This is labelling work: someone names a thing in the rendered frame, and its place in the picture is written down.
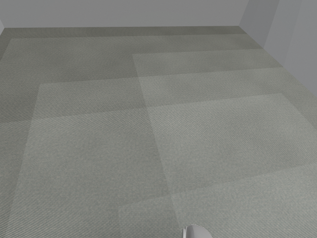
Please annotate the right robot thigh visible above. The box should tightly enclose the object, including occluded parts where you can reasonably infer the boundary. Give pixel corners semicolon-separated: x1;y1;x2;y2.
181;225;212;238

